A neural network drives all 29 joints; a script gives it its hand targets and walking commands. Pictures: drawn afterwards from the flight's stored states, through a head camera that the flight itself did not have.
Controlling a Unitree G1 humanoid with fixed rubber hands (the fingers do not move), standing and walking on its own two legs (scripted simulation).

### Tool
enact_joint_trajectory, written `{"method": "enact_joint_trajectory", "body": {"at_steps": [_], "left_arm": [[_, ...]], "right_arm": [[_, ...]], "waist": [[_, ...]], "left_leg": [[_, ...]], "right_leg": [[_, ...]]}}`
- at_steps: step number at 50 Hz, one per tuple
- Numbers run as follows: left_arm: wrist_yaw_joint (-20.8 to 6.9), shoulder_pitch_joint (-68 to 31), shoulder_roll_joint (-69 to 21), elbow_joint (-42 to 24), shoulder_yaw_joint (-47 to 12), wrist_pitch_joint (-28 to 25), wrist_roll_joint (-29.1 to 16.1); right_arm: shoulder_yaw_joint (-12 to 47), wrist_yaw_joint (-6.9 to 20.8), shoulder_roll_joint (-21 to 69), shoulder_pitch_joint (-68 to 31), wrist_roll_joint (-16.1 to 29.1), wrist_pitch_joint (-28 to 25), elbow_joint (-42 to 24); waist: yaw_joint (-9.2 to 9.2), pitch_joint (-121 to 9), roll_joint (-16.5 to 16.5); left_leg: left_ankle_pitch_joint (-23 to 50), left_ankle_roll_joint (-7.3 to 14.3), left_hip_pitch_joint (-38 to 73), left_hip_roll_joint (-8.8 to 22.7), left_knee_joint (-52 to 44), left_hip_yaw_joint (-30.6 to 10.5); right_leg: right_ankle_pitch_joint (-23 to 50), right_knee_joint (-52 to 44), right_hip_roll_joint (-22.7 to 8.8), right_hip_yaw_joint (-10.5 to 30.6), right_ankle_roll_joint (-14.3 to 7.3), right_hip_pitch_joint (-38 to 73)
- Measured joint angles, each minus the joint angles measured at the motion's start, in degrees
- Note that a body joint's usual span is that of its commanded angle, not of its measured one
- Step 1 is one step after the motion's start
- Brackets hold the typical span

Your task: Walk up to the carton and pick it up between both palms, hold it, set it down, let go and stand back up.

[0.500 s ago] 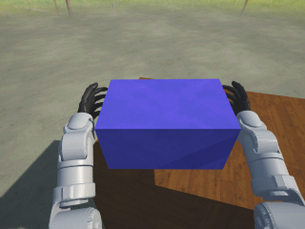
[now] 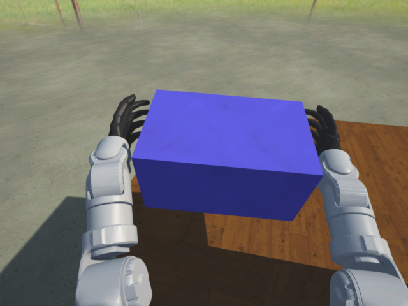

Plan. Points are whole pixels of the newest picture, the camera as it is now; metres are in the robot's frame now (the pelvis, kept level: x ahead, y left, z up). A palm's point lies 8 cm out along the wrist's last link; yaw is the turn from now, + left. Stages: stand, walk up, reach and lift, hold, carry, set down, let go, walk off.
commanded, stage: set down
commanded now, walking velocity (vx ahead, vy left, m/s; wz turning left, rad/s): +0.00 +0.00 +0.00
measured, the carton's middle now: (223, 154) +0.36 -0.04 +0.17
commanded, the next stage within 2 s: none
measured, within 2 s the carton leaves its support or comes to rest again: neither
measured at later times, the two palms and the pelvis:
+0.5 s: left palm (144, 148) +0.41 +0.12 +0.16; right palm (329, 157) +0.35 -0.26 +0.15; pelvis +0.03 -0.01 +0.00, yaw +1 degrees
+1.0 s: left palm (144, 151) +0.41 +0.12 +0.15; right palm (329, 170) +0.33 -0.25 +0.14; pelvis +0.01 +0.00 +0.00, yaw +1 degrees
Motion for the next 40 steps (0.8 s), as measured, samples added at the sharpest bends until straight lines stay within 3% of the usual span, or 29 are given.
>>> {"method": "enact_joint_trajectory", "body": {"at_steps": [6, 14, 21, 28, 34, 40], "left_arm": [[1.4, 3.2, 0.6, 2.2, -2.6, -4.0, -1.1], [6.0, 6.9, 4.6, 2.8, -10.6, -8.3, -7.3], [5.7, 5.8, 4.5, 3.1, -10.9, -7.5, -6.9], [4.4, 8.2, 2.4, -0.6, -8.9, -5.8, -4.7], [4.1, 10.7, 2.8, -2.7, -9.4, -5.2, -5.1], [4.0, 9.3, 4.1, -0.1, -10.3, -5.6, -5.6]], "right_arm": [[-1.7, 1.0, 1.6, 3.0, -2.5, -6.7, 3.5], [0.6, -0.7, 0.7, 6.0, 1.1, -11.0, 2.2], [3.4, -2.8, -1.6, 5.8, 4.8, -9.3, 0.6], [6.1, -3.9, -2.9, 7.4, 6.9, -8.3, -1.4], [6.1, -3.9, -1.6, 9.4, 6.4, -8.7, -2.5], [3.1, -2.5, 0.8, 9.4, 4.2, -9.4, -1.4]], "waist": [[0.93, 1.6, -1.1], [-0.51, 0.9, -2.1], [-2.45, 1.4, -2.0], [-2.85, 2.2, -1.3], [-2.65, 1.9, -1.3], [-2.19, 1.5, -1.9]], "left_leg": [[-0.1, -0.2, -0.5, 0.0, 0.1, -0.2], [-1.5, -0.9, -3.9, 1.0, 2.1, -1.2], [-2.5, -1.0, -2.3, 1.6, 1.9, -0.9], [-3.1, -0.6, -0.3, 1.4, 1.4, 0.0], [-3.5, -0.2, -0.4, 1.0, 2.1, 0.0], [-3.2, 0.0, -1.8, 0.7, 2.9, 0.0]], "right_leg": [[-0.3, 0.2, -0.1, -0.8, 0.0, -0.3], [-0.7, -0.2, 0.8, -2.2, -0.6, -2.2], [-1.2, -1.1, 1.3, -2.4, -0.8, -0.4], [-1.6, -1.6, 1.0, -1.8, -0.4, 1.3], [-1.7, -1.5, 0.5, -2.1, 0.0, 1.5], [-1.3, -1.1, 0.2, -2.2, 0.0, 0.3]]}}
